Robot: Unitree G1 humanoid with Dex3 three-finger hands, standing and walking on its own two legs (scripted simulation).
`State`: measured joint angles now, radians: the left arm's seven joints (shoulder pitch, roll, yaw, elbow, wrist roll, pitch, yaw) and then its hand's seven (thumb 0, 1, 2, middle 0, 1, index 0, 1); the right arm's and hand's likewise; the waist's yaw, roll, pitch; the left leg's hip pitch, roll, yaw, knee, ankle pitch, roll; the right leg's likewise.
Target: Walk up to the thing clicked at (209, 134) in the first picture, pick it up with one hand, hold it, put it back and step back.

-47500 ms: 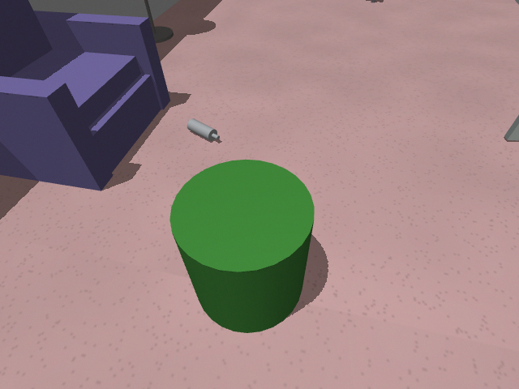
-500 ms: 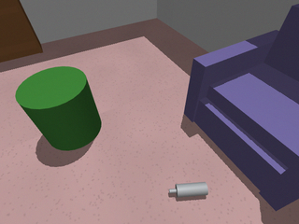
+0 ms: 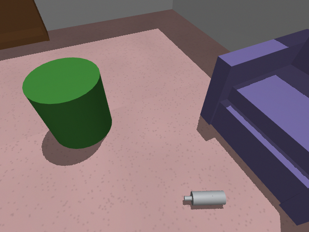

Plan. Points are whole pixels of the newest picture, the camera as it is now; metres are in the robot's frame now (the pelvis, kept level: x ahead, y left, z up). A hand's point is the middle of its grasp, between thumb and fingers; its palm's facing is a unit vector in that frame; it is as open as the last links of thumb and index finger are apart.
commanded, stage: walk up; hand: right
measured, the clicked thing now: (204, 197) +0.42 -0.28 -0.72
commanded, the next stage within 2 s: stand in 1.72 s
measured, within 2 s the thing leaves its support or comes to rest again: neither
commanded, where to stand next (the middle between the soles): +0.05 -0.04 m, yaw -3 degrees
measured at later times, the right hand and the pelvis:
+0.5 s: hand out of the picture +0.14 -0.32 -0.15, palm faces +0.08 +0.92 -0.39, open 7.4 cm; pelvis +0.04 -0.04 +0.00, yaw -5 degrees
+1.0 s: hand out of the picture +0.11 -0.30 -0.14, palm faces +0.03 +0.94 -0.33, open 7.4 cm; pelvis +0.03 -0.05 +0.02, yaw -2 degrees
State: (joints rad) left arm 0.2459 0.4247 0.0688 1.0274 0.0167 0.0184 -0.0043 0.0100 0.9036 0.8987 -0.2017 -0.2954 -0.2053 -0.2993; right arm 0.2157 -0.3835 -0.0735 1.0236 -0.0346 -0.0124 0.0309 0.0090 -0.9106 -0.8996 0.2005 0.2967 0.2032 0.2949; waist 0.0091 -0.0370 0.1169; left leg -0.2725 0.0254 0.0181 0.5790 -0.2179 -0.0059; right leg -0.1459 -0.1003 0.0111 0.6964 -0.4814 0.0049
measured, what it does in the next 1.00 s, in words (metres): steps on the spot: right foot, then left foot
